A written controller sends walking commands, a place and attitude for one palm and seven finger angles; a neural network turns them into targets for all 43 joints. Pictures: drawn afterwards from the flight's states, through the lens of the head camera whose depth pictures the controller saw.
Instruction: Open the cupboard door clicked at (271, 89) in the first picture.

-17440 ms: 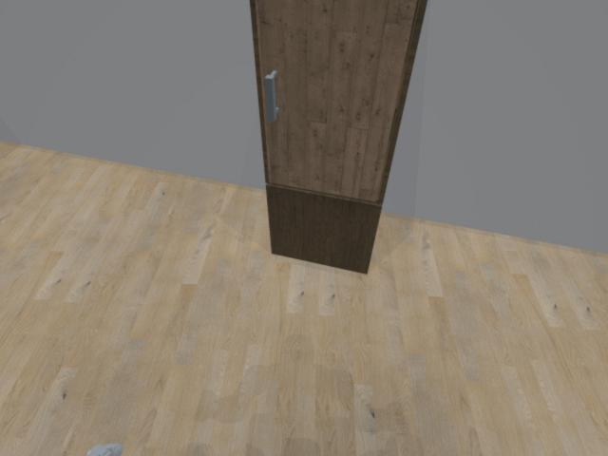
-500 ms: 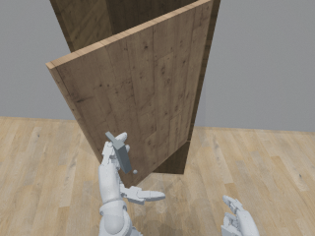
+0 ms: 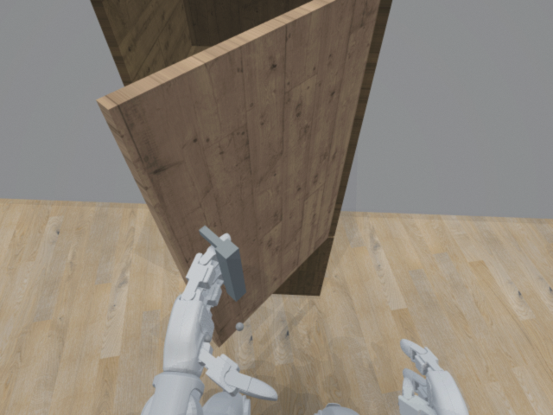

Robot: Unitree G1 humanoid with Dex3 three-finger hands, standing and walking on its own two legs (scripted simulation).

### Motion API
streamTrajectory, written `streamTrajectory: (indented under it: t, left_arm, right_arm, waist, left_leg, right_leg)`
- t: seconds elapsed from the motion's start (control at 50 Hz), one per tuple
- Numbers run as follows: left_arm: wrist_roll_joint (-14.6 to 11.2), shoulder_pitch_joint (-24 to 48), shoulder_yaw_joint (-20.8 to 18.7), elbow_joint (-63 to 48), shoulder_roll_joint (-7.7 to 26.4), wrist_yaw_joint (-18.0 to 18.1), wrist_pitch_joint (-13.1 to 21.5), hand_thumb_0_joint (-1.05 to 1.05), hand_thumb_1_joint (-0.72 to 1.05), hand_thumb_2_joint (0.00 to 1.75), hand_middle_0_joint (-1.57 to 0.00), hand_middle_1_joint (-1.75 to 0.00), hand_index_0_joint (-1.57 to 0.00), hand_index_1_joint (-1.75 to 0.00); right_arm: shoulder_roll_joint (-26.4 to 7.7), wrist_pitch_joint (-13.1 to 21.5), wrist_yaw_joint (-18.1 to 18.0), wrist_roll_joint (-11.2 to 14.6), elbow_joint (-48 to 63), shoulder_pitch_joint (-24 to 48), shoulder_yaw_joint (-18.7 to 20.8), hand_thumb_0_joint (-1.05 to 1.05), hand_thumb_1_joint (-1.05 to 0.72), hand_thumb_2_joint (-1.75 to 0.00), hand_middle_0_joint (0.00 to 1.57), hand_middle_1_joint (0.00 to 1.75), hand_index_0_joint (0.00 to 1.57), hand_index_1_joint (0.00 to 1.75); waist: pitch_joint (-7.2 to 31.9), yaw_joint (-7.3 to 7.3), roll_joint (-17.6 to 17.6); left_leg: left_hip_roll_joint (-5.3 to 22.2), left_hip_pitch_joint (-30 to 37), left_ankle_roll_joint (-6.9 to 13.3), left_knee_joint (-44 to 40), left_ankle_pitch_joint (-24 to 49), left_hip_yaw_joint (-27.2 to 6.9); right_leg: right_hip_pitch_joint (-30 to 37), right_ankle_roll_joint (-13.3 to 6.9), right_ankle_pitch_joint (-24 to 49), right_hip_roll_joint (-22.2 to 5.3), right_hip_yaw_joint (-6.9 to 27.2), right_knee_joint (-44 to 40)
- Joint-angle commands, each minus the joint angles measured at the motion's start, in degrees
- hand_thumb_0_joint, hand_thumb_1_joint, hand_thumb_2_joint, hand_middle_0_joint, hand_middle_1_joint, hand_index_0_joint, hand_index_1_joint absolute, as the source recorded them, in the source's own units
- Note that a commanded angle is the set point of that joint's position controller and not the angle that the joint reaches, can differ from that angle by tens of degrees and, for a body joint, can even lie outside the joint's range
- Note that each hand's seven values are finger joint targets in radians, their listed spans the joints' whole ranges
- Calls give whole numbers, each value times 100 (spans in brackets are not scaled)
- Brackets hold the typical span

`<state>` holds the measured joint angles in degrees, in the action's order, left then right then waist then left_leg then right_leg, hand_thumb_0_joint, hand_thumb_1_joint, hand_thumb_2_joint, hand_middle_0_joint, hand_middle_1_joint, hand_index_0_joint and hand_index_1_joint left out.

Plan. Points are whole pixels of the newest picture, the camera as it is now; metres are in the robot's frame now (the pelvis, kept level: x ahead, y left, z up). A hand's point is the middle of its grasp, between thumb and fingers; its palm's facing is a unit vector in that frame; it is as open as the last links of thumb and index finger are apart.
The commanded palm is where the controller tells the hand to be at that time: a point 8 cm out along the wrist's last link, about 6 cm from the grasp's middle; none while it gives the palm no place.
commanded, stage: slide the hand sideways off the handle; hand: left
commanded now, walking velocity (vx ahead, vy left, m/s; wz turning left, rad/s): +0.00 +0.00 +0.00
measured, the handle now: (222, 264) +0.31 +0.09 +0.07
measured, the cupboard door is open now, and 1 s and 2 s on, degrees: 50 50 50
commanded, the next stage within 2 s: draw the hand back to the body in 0.76 s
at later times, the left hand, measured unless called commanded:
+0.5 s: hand (208, 350) +0.20 +0.09 +0.06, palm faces -0.07 -1.00 -0.02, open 16.2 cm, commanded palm +0.16 +0.16 +0.06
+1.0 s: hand (170, 369) +0.18 +0.13 +0.07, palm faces -0.06 -1.00 -0.07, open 16.3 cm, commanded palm +0.15 +0.20 +0.09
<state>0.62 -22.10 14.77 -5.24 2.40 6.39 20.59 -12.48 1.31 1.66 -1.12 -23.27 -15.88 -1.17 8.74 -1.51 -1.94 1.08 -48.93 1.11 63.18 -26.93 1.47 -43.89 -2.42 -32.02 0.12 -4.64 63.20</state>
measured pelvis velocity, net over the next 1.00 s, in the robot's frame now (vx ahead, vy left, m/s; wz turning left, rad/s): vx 0.00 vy -0.01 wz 0.01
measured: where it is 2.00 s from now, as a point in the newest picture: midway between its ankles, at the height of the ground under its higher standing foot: outside the picture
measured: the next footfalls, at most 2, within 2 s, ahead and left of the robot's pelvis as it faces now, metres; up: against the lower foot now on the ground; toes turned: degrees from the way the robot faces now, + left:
none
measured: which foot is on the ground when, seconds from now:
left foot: down 0.00-1.00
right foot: down 0.00-1.00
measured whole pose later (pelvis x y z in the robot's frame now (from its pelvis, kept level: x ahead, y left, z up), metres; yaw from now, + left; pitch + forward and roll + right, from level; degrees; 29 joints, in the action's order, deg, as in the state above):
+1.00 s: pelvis +0.00 -0.01 -0.01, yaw +0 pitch +13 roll -2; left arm -11.5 -36.7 0.1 -17.3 12.0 -10.1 21.0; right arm -12.0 0.8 -3.1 1.5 -23.1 -14.4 0.0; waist 9.8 0.7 -3.3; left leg 2.2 -51.7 -0.3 67.4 -28.8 -0.9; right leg -45.5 -3.7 -33.8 1.5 -6.7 66.1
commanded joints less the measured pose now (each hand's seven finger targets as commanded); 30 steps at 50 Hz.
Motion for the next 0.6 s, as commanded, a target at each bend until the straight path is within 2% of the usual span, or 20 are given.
streamTrajectory:
  t: [0.0, 0.06, 0.08, 0.14, 0.16, 0.18, 0.2, 0.22, 0.24, 0.28, 0.34, 0.38, 0.4, 0.44, 0.46, 0.52, 0.54, 0.56, 0.58]
  left_arm:
    - [38, -24, -35, -1660, 138, 2, 460, 0, -50, 30, -15, -30, -15, -30]
    - [-81, -102, -84, -1958, 219, -62, 431, 0, -50, 30, -15, -30, -15, -30]
    - [-120, -129, -17, -1968, 162, -96, 425, 0, -50, 30, -15, -30, -15, -30]
    - [-212, -466, -145, -1951, 248, -184, 421, 0, -50, 30, -15, -30, -15, -30]
    - [-258, -606, -86, -1909, 172, -241, 404, 0, -50, 30, -15, -30, -15, -30]
    - [-275, -679, -259, -1836, 328, -267, 390, 0, -50, 30, -15, -30, -15, -30]
    - [-260, -592, -225, -1905, 317, -320, 401, 0, -50, 30, -15, -30, -15, -30]
    - [-271, -574, -257, -1878, 344, -353, 399, 0, -50, 30, -15, -30, -15, -30]
    - [-255, -555, -370, -1932, 484, -368, 407, 0, -50, 30, -15, -30, -15, -30]
    - [-285, -652, -474, -1977, 539, -436, 439, 0, -50, 30, -15, -30, -15, -30]
    - [-416, -987, -689, -2015, 648, -572, 417, 0, -50, 30, -15, -30, -15, -30]
    - [-523, -1158, -891, -2101, 763, -648, 395, 0, -50, 30, -15, -30, -15, -30]
    - [-561, -1255, -842, -2113, 687, -698, 372, 0, -50, 30, -15, -30, -15, -30]
    - [-663, -1549, -1047, -2107, 775, -761, 322, 0, -50, 30, -15, -30, -15, -30]
    - [-692, -1601, -982, -2149, 717, -805, 318, 0, -50, 30, -15, -30, -15, -30]
    - [-809, -1640, -1235, -2176, 864, -890, 377, 0, -50, 30, -15, -30, -15, -30]
    - [-835, -1672, -1298, -2155, 918, -928, 405, 0, -50, 30, -15, -30, -15, -30]
    - [-880, -1668, -1393, -2091, 956, -972, 441, 0, -50, 30, -15, -30, -15, -30]
    - [-914, -1651, -1553, -2072, 1084, -1024, 503, 0, -50, 30, -15, -30, -15, -30]
  right_arm:
    - [-519, 277, 24, 54, 1112, 496, 239, 0, -90, -90, 20, 30, 20, 30]
    - [-535, 269, -13, 78, 1160, 474, 231, 0, -90, -90, 20, 30, 20, 30]
    - [-536, 280, -25, 87, 1160, 445, 230, 0, -90, -90, 20, 30, 20, 30]
    - [-557, 304, -68, 106, 1176, 409, 240, 0, -90, -90, 20, 30, 20, 30]
    - [-555, 310, -76, 101, 1204, 415, 225, 0, -90, -90, 20, 30, 20, 30]
    - [-564, 292, -87, 106, 1188, 381, 236, 0, -90, -90, 20, 30, 20, 30]
    - [-574, 294, -98, 104, 1196, 416, 233, 0, -90, -90, 20, 30, 20, 30]
    - [-573, 295, -108, 106, 1196, 389, 226, 0, -90, -90, 20, 30, 20, 30]
    - [-583, 301, -129, 99, 1209, 427, 234, 0, -90, -90, 20, 30, 20, 30]
    - [-559, 310, -142, 93, 1202, 397, 236, 0, -90, -90, 20, 30, 20, 30]
    - [-548, 297, -169, 115, 1227, 404, 253, 0, -90, -90, 20, 30, 20, 30]
    - [-528, 286, -187, 138, 1212, 404, 270, 0, -90, -90, 20, 30, 20, 30]
    - [-522, 279, -195, 145, 1219, 397, 271, 0, -90, -90, 20, 30, 20, 30]
    - [-500, 259, -208, 170, 1198, 435, 300, 0, -90, -90, 20, 30, 20, 30]
    - [-494, 250, -213, 182, 1224, 451, 297, 0, -90, -90, 20, 30, 20, 30]
    - [-479, 248, -263, 180, 1167, 454, 328, 0, -90, -90, 20, 30, 20, 30]
    - [-473, 238, -278, 182, 1156, 505, 329, 0, -90, -90, 20, 30, 20, 30]
    - [-468, 241, -292, 182, 1132, 504, 339, 0, -90, -90, 20, 30, 20, 30]
    - [-476, 240, -310, 181, 1085, 509, 349, 0, -90, -90, 20, 30, 20, 30]
  waist:
    - [943, 98, 63]
    - [1016, 73, -13]
    - [969, 8, 92]
    - [911, 26, 378]
    - [838, 18, 426]
    - [731, 17, 523]
    - [714, -10, 441]
    - [655, -21, 516]
    - [683, 39, 431]
    - [807, 58, 307]
    - [921, 141, 338]
    - [979, 186, 195]
    - [977, 154, 229]
    - [1051, 250, 209]
    - [965, 201, 235]
    - [917, 164, 382]
    - [850, 184, 334]
    - [782, 146, 489]
    - [791, 163, 438]
  left_leg:
    - [-119, 1087, 27, -878, 719, -359]
    - [-109, 1156, 30, -873, 788, -388]
    - [-107, 1142, 39, -845, 786, -394]
    - [-92, 1031, 43, -820, 801, -434]
    - [-117, 961, 51, -796, 772, -403]
    - [-109, 872, 43, -785, 708, -408]
    - [-121, 856, 49, -745, 649, -387]
    - [-122, 807, 50, -735, 581, -399]
    - [-125, 748, 52, -721, 578, -415]
    - [-135, 787, 50, -663, 657, -381]
    - [-153, 753, 58, -628, 789, -351]
    - [-166, 789, 38, -614, 919, -308]
    - [-170, 825, 43, -599, 990, -294]
    - [-178, 792, 34, -614, 1149, -307]
    - [-177, 789, 35, -598, 1146, -289]
    - [-181, 654, 22, -502, 1068, -284]
    - [-187, 534, 25, -480, 1049, -305]
    - [-183, 457, 19, -420, 975, -300]
    - [-180, 381, 6, -375, 929, -300]
  right_leg:
    - [163, 7, 1198, 72, 272, -1009]
    - [192, 10, 1270, 95, 240, -985]
    - [163, 33, 1310, 99, 235, -999]
    - [197, 46, 1321, 132, 201, -973]
    - [207, 68, 1355, 120, 219, -1006]
    - [167, 76, 1300, 128, 217, -1015]
    - [101, 84, 1242, 122, 243, -1015]
    - [67, 85, 1161, 120, 238, -1015]
    - [89, 68, 1103, 117, 250, -970]
    - [74, 69, 1205, 109, 270, -926]
    - [250, 72, 1375, 124, 304, -939]
    - [337, 82, 1589, 119, 321, -924]
    - [362, 97, 1721, 122, 322, -930]
    - [538, 90, 1912, 135, 321, -916]
    - [491, 116, 1962, 127, 315, -926]
    - [516, 182, 2081, 92, 420, -971]
    - [547, 173, 2032, 89, 455, -980]
    - [506, 210, 2015, 63, 512, -1009]
    - [492, 207, 1937, 55, 567, -1003]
